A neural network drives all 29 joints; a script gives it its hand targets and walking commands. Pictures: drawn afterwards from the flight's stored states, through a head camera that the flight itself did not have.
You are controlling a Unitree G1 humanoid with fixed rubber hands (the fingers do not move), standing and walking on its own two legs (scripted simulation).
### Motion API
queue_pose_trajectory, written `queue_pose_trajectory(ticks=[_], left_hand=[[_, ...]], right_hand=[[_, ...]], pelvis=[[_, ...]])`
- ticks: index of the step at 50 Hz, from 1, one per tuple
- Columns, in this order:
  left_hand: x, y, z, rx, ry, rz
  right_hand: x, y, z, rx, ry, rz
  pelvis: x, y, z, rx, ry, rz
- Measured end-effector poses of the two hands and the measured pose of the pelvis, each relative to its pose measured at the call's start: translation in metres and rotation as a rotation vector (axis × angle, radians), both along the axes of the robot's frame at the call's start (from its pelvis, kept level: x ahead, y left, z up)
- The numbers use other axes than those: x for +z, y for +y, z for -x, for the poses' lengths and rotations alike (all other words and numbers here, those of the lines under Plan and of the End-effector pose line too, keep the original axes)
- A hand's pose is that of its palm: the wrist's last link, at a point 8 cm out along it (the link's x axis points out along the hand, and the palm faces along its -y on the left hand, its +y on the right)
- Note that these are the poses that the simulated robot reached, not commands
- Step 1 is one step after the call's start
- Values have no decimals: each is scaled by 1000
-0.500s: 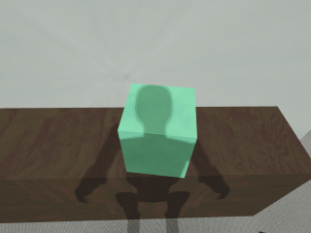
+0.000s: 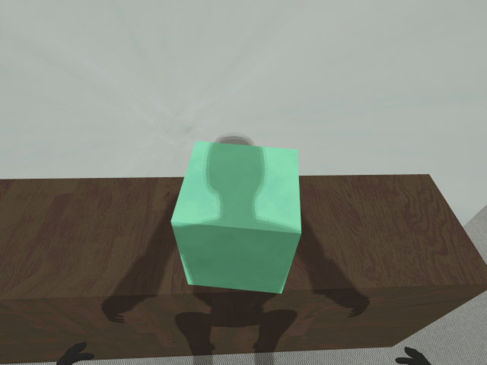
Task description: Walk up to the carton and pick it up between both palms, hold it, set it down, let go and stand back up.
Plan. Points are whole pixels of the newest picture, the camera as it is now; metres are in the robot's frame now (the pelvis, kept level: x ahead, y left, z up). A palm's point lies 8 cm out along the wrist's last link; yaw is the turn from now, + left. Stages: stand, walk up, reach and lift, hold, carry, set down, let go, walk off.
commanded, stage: walk up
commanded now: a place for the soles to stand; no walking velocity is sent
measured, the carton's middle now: (240, 220) +0.41 +0.01 -0.05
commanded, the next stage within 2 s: reach and lift in 0.70 s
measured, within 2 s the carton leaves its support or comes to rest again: neither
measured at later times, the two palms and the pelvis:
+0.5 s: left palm out of the picture +0.11 +0.29 -0.11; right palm out of the picture +0.11 -0.32 -0.11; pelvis +0.01 -0.01 +0.00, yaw -1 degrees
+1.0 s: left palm (96, 357) +0.17 +0.25 -0.10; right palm out of the picture +0.14 -0.28 -0.10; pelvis -0.03 -0.01 -0.02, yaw +4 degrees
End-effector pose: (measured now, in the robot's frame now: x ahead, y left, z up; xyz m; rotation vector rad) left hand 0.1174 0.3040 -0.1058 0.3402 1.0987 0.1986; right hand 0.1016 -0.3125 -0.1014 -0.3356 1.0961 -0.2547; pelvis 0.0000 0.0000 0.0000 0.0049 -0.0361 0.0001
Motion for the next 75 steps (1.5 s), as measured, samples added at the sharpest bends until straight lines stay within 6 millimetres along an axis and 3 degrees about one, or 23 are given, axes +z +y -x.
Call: queue_pose_trajectory(ticks=[36, 39, 44, 47, 52, 61, 67, 75], left_hand=[[-3, -10, 9, -5, 26, -9], [-5, -12, -7, 39, 40, -7], [1, -39, -50, 10, -52, 49], [4, -53, -56, -27, -89, 79], [11, -53, -38, -19, -120, 79], [18, -31, 2, 21, -159, 65], [29, -26, 8, -5, -217, 66], [52, -26, 0, -50, -330, 61]], right_hand=[[-3, -9, -3, -12, 3, -5], [-7, -8, -12, 43, -47, -12], [-10, 8, -40, 129, -156, -35], [-2, 20, -44, 93, -248, -49], [11, 30, -25, 47, -314, -72], [32, 32, 12, 67, -353, -44], [36, 53, 24, 65, -389, -82], [38, 76, 18, 64, -478, -142]], pelvis=[[-1, -11, -5, -21, -5, 5], [-8, -11, 3, 9, 18, 4], [-21, -11, 22, 50, -1, 9], [-22, -11, 27, 60, -21, 10], [-19, -9, 32, 58, -47, 8], [-16, 0, 52, 21, -93, -1], [-16, 7, 69, 9, -103, -1], [-16, 15, 86, -13, -128, 4]])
